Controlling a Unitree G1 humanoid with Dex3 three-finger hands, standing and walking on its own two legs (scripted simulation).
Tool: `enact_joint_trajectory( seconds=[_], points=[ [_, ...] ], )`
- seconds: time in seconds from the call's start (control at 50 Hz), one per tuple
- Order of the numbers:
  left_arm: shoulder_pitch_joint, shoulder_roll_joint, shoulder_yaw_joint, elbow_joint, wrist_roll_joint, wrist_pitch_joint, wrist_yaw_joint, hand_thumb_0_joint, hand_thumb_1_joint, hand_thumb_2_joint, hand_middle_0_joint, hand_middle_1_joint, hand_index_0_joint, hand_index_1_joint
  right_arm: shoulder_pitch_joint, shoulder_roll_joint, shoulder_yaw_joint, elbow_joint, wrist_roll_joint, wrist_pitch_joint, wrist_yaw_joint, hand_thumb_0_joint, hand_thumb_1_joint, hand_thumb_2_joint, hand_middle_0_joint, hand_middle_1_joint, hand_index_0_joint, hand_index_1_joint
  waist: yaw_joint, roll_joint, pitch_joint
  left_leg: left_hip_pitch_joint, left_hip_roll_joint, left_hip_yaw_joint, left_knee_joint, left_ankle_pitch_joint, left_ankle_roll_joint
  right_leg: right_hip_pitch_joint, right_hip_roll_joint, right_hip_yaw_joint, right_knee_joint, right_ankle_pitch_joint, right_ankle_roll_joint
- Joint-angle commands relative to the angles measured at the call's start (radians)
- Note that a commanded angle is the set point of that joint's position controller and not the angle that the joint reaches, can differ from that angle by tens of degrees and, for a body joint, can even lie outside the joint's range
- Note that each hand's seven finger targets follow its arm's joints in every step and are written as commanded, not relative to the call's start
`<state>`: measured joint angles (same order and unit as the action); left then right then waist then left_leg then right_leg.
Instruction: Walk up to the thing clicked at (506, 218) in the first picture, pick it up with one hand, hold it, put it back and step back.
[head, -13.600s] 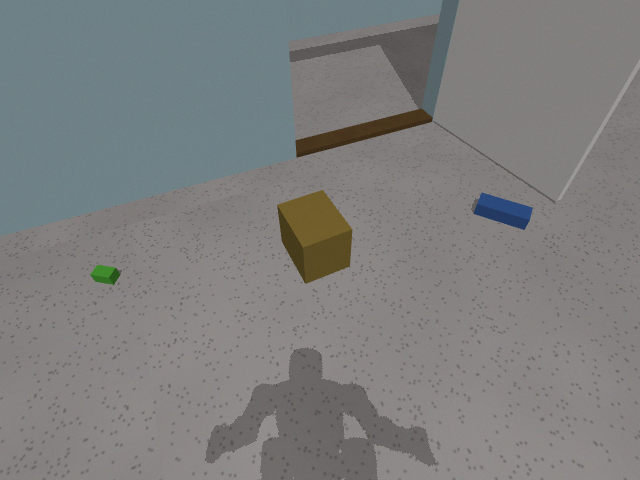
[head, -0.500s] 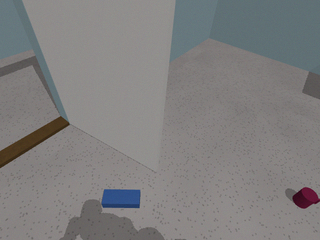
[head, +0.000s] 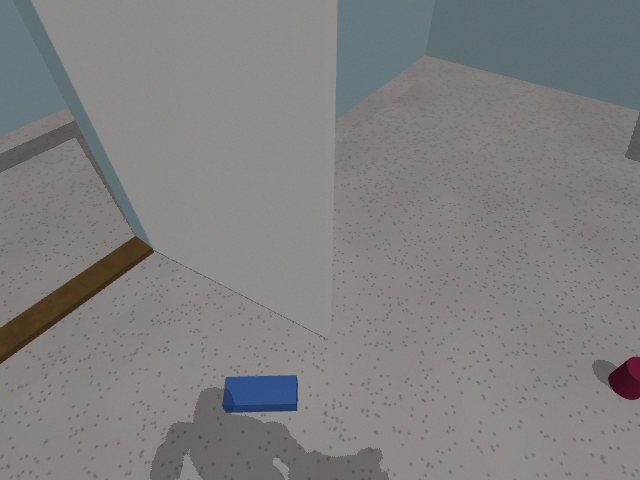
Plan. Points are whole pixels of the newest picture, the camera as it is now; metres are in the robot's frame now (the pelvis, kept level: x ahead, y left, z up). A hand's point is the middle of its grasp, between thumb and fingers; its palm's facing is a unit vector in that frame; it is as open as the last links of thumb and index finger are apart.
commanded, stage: stand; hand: left
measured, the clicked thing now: (261, 393) +0.53 +0.21 -0.75
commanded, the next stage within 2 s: walk up in 1.94 s
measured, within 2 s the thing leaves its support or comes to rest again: neither
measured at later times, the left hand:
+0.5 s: hand out of the picture +0.09 +0.25 -0.16, palm faces -0.02 -0.95 -0.32, open 7.4 cm
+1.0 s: hand out of the picture +0.09 +0.25 -0.16, palm faces -0.01 -0.95 -0.33, open 7.4 cm
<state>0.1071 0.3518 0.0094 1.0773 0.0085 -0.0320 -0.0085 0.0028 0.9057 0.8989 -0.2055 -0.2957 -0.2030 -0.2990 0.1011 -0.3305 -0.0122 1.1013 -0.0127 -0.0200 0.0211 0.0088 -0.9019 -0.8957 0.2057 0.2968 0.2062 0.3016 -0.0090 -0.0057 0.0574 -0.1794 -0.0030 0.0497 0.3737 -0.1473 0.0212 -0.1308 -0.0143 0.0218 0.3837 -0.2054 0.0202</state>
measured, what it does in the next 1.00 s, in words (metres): stands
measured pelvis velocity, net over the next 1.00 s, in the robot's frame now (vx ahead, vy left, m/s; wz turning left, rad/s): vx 0.02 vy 0.00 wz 0.01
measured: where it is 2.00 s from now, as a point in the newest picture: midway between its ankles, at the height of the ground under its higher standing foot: outside the picture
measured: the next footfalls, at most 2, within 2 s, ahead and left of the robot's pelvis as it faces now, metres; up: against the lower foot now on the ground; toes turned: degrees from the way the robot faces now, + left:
none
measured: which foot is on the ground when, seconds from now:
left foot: down 0.00-1.00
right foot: down 0.00-1.00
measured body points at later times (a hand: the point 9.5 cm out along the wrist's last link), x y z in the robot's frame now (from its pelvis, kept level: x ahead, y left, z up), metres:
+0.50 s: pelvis +0.01 +0.00 +0.00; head +0.03 +0.01 +0.45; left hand +0.10 +0.30 -0.14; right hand +0.11 -0.29 -0.12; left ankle +0.04 +0.10 -0.74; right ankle +0.00 -0.13 -0.74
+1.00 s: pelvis +0.02 +0.00 +0.00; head +0.03 +0.01 +0.45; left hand +0.09 +0.30 -0.13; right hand +0.11 -0.30 -0.13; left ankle +0.04 +0.10 -0.74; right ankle +0.00 -0.13 -0.74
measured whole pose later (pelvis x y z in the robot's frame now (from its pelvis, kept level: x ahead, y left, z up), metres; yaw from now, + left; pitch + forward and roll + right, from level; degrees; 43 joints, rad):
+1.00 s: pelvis +0.02 +0.00 +0.00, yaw +1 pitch -2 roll +0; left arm 0.11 0.35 0.00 1.14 0.01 -0.02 0.00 0.00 0.91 0.90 -0.21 -0.30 -0.20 -0.30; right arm 0.06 -0.33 0.00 1.16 -0.01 -0.01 0.01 0.01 -0.90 -0.90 0.20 0.30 0.21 0.30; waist 0.00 -0.02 0.05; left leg -0.14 -0.01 0.04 0.31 -0.14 0.02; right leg -0.08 -0.02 0.01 0.30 -0.20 0.02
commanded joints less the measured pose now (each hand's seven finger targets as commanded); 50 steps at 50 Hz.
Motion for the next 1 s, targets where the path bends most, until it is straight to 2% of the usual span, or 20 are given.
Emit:
enact_joint_trajectory(
  seconds=[0.0, 0.02, 0.16, 0.2, 0.28, 0.32, 0.38, 0.44, 0.46, 0.5, 0.52, 0.54, 0.56, 0.58, 0.6, 0.66, 0.78, 0.82, 0.84, 0.98],
  points=[
    [-0.047, 0.208, 0.04, -0.046, -0.006, -0.017, 0.014, 0.0, 0.9, 0.9, -0.2, -0.3, -0.2, -0.3, -0.072, -0.207, -0.044, -0.048, 0.002, -0.028, -0.014, 0.0, -0.9, -0.9, 0.2, 0.3, 0.2, 0.3, 0.005, 0.001, -0.067, 0.054, 0.129, -0.141, -0.088, 0.032, 0.006, -0.026, -0.113, 0.109, -0.094, 0.058, -0.044],
    [-0.052, 0.207, 0.039, -0.043, -0.007, -0.018, 0.014, 0.0, 0.9, 0.9, -0.2, -0.3, -0.2, -0.3, -0.072, -0.21, -0.043, -0.043, 0.003, -0.028, -0.015, 0.0, -0.9, -0.9, 0.2, 0.3, 0.2, 0.3, 0.005, 0.008, -0.081, 0.052, 0.132, -0.141, -0.085, 0.071, 0.006, -0.002, -0.115, 0.106, -0.092, 0.09, -0.04],
    [-0.065, 0.207, 0.036, -0.022, -0.004, -0.013, 0.014, 0.0, 0.9, 0.9, -0.2, -0.3, -0.2, -0.3, -0.09, -0.214, -0.04, -0.022, 0.007, -0.022, -0.018, 0.0, -0.9, -0.9, 0.2, 0.3, 0.2, 0.3, 0.001, 0.03, -0.106, 0.068, 0.134, -0.137, -0.097, 0.071, 0.001, 0.022, -0.114, 0.095, -0.104, 0.113, -0.038],
    [-0.063, 0.202, 0.034, -0.02, -0.003, -0.014, 0.015, 0.0, 0.9, 0.9, -0.2, -0.3, -0.2, -0.3, -0.096, -0.217, -0.039, -0.02, 0.007, -0.022, -0.018, 0.0, -0.9, -0.9, 0.2, 0.3, 0.2, 0.3, 0.003, 0.028, -0.132, 0.092, 0.139, -0.13, -0.081, 0.145, 0.002, 0.031, -0.116, 0.089, -0.099, 0.165, -0.035],
    [-0.064, 0.203, 0.035, -0.008, -0.004, -0.009, 0.017, 0.0, 0.9, 0.9, -0.2, -0.3, -0.2, -0.3, -0.099, -0.222, -0.038, -0.011, 0.007, -0.017, -0.022, 0.0, -0.9, -0.9, 0.2, 0.3, 0.2, 0.3, 0.0, 0.034, -0.122, 0.094, 0.138, -0.13, -0.094, 0.105, 0.001, 0.027, -0.112, 0.088, -0.11, 0.14, -0.031],
    [-0.069, 0.201, 0.035, -0.006, -0.004, -0.009, 0.017, 0.0, 0.9, 0.9, -0.2, -0.3, -0.2, -0.3, -0.099, -0.223, -0.036, -0.011, 0.006, -0.017, -0.023, 0.0, -0.9, -0.9, 0.2, 0.3, 0.2, 0.3, -0.002, 0.032, -0.136, 0.104, 0.142, -0.127, -0.085, 0.161, 0.003, 0.039, -0.115, 0.085, -0.106, 0.177, -0.032],
    [-0.058, 0.19, 0.032, 0.003, -0.004, -0.005, 0.015, 0.0, 0.9, 0.9, -0.2, -0.3, -0.2, -0.3, -0.101, -0.222, -0.035, -0.005, 0.007, -0.016, -0.024, 0.0, -0.9, -0.9, 0.2, 0.3, 0.2, 0.3, -0.002, 0.035, -0.102, 0.102, 0.14, -0.13, -0.105, 0.091, -0.001, 0.003, -0.109, 0.086, -0.118, 0.122, -0.03],
    [-0.066, 0.193, 0.03, 0.002, -0.002, -0.005, 0.016, 0.0, 0.9, 0.9, -0.2, -0.3, -0.2, -0.3, -0.105, -0.22, -0.034, -0.004, 0.006, -0.016, -0.022, 0.0, -0.9, -0.9, 0.2, 0.3, 0.2, 0.3, -0.004, 0.017, -0.088, 0.068, 0.141, -0.138, -0.112, 0.094, -0.003, 0.023, -0.111, 0.079, -0.119, 0.124, -0.032],
    [-0.057, 0.195, 0.032, 0.005, -0.003, -0.005, 0.016, 0.0, 0.9, 0.9, -0.2, -0.3, -0.2, -0.3, -0.099, -0.222, -0.035, -0.002, 0.005, -0.015, -0.022, 0.0, -0.9, -0.9, 0.2, 0.3, 0.2, 0.3, -0.004, 0.013, -0.084, 0.062, 0.136, -0.139, -0.121, 0.038, -0.004, 0.012, -0.109, 0.084, -0.127, 0.094, -0.029],
    [-0.047, 0.19, 0.029, 0.009, 0.001, -0.003, 0.016, 0.0, 0.9, 0.9, -0.2, -0.3, -0.2, -0.3, -0.111, -0.226, -0.038, -0.005, 0.004, -0.013, -0.023, 0.0, -0.9, -0.9, 0.2, 0.3, 0.2, 0.3, -0.002, 0.018, -0.067, 0.056, 0.138, -0.146, -0.129, -0.01, -0.003, -0.011, -0.105, 0.078, -0.129, 0.064, -0.029],
    [-0.045, 0.191, 0.03, 0.007, 0.0, -0.002, 0.015, 0.0, 0.9, 0.9, -0.2, -0.3, -0.2, -0.3, -0.115, -0.227, -0.038, -0.007, 0.004, -0.013, -0.023, 0.0, -0.9, -0.9, 0.2, 0.3, 0.2, 0.3, 0.001, 0.019, -0.088, 0.08, 0.14, -0.145, -0.131, -0.013, 0.001, -0.007, -0.108, 0.077, -0.125, 0.073, -0.032],
    [-0.045, 0.194, 0.03, 0.006, 0.001, -0.003, 0.016, 0.0, 0.9, 0.9, -0.2, -0.3, -0.2, -0.3, -0.115, -0.225, -0.039, -0.008, 0.005, -0.013, -0.022, 0.0, -0.9, -0.9, 0.2, 0.3, 0.2, 0.3, 0.0, 0.015, -0.085, 0.066, 0.138, -0.148, -0.129, -0.005, 0.0, -0.004, -0.106, 0.073, -0.125, 0.072, -0.031],
    [-0.055, 0.197, 0.03, 0.002, 0.001, -0.006, 0.016, 0.0, 0.9, 0.9, -0.2, -0.3, -0.2, -0.3, -0.108, -0.22, -0.037, -0.008, 0.003, -0.016, -0.022, 0.0, -0.9, -0.9, 0.2, 0.3, 0.2, 0.3, -0.002, -0.005, -0.104, 0.082, 0.139, -0.14, -0.117, 0.061, 0.001, 0.017, -0.113, 0.076, -0.119, 0.103, -0.035],
    [-0.059, 0.192, 0.031, 0.001, -0.001, -0.006, 0.016, 0.0, 0.9, 0.9, -0.2, -0.3, -0.2, -0.3, -0.099, -0.22, -0.036, -0.004, 0.005, -0.017, -0.022, 0.0, -0.9, -0.9, 0.2, 0.3, 0.2, 0.3, -0.006, 0.012, -0.098, 0.074, 0.135, -0.138, -0.123, 0.037, 0.0, 0.008, -0.114, 0.079, -0.125, 0.095, -0.032],
    [-0.049, 0.194, 0.03, 0.0, 0.0, -0.006, 0.016, 0.0, 0.9, 0.9, -0.2, -0.3, -0.2, -0.3, -0.112, -0.218, -0.036, -0.006, 0.004, -0.017, -0.022, 0.0, -0.9, -0.9, 0.2, 0.3, 0.2, 0.3, 0.003, 0.011, -0.102, 0.091, 0.138, -0.14, -0.119, 0.058, 0.003, 0.003, -0.112, 0.075, -0.123, 0.1, -0.033],
    [-0.051, 0.198, 0.032, 0.0, -0.002, -0.009, 0.018, 0.0, 0.9, 0.9, -0.2, -0.3, -0.2, -0.3, -0.106, -0.218, -0.036, -0.008, 0.004, -0.022, -0.023, 0.0, -0.9, -0.9, 0.2, 0.3, 0.2, 0.3, 0.001, 0.001, -0.123, 0.121, 0.145, -0.137, -0.098, 0.178, 0.005, 0.02, -0.116, 0.071, -0.115, 0.163, -0.031],
    [-0.046, 0.197, 0.032, 0.001, -0.002, -0.002, 0.017, 0.0, 0.9, 0.9, -0.2, -0.3, -0.2, -0.3, -0.101, -0.218, -0.035, -0.003, 0.006, -0.018, -0.025, 0.0, -0.9, -0.9, 0.2, 0.3, 0.2, 0.3, 0.001, 0.012, -0.097, 0.102, 0.138, -0.138, -0.119, 0.1, -0.002, 0.01, -0.114, 0.07, -0.12, 0.107, -0.033],
    [-0.041, 0.2, 0.032, 0.003, -0.002, -0.003, 0.017, 0.0, 0.9, 0.9, -0.2, -0.3, -0.2, -0.3, -0.093, -0.216, -0.035, -0.001, 0.006, -0.018, -0.024, 0.0, -0.9, -0.9, 0.2, 0.3, 0.2, 0.3, -0.002, 0.009, -0.09, 0.092, 0.135, -0.138, -0.122, 0.105, -0.003, 0.017, -0.116, 0.072, -0.123, 0.111, -0.033],
    [-0.035, 0.196, 0.032, 0.001, 0.001, -0.004, 0.018, 0.0, 0.9, 0.9, -0.2, -0.3, -0.2, -0.3, -0.103, -0.22, -0.036, -0.005, 0.005, -0.018, -0.024, 0.0, -0.9, -0.9, 0.2, 0.3, 0.2, 0.3, 0.005, 0.007, -0.104, 0.1, 0.14, -0.14, -0.11, 0.14, 0.001, 0.028, -0.116, 0.069, -0.119, 0.128, -0.032],
    [-0.036, 0.198, 0.029, 0.0, 0.0, -0.003, 0.02, 0.0, 0.9, 0.9, -0.2, -0.3, -0.2, -0.3, -0.094, -0.218, -0.033, -0.003, 0.006, -0.015, -0.024, 0.0, -0.9, -0.9, 0.2, 0.3, 0.2, 0.3, 0.0, 0.013, -0.086, 0.085, 0.133, -0.139, -0.113, 0.123, -0.004, 0.028, -0.118, 0.069, -0.133, 0.118, -0.031]
  ],
)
